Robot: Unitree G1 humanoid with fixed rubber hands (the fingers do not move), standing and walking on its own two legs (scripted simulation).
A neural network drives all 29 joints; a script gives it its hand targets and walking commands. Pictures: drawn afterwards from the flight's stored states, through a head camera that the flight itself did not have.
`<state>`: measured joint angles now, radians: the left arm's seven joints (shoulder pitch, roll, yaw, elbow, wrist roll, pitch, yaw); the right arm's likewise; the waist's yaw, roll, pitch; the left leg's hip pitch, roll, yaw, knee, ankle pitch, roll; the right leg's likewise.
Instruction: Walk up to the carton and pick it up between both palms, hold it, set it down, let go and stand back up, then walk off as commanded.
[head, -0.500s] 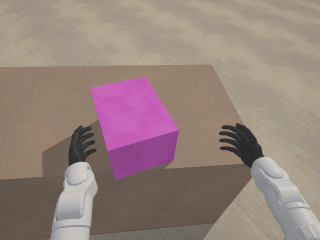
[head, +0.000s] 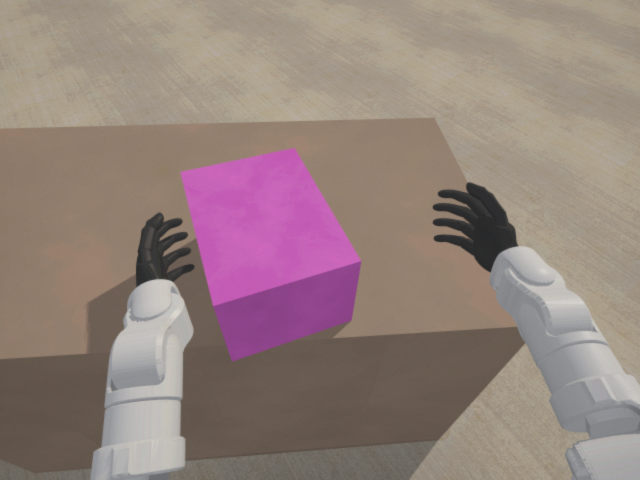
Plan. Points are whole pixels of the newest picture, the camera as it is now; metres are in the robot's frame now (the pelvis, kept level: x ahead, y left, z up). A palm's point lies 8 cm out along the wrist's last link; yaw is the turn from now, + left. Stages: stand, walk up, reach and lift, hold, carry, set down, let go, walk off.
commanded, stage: reach and lift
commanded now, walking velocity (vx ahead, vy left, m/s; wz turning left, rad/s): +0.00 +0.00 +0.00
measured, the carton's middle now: (265, 246) +0.47 +0.14 -0.01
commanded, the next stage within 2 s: none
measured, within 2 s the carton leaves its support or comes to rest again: neither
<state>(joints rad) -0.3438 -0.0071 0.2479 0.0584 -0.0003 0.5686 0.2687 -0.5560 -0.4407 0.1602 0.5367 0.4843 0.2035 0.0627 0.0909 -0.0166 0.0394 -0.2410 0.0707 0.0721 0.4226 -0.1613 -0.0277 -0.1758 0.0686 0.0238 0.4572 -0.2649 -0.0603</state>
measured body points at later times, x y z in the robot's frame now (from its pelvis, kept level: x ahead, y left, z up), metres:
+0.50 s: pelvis +0.01 +0.00 +0.00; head +0.03 +0.01 +0.45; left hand +0.37 +0.25 +0.12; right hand +0.48 -0.12 +0.15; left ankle +0.04 +0.15 -0.74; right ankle -0.01 -0.08 -0.74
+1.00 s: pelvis +0.01 +0.00 +0.00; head +0.05 +0.00 +0.45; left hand +0.40 +0.27 +0.11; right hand +0.50 -0.10 +0.13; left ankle +0.04 +0.15 -0.74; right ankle -0.01 -0.08 -0.74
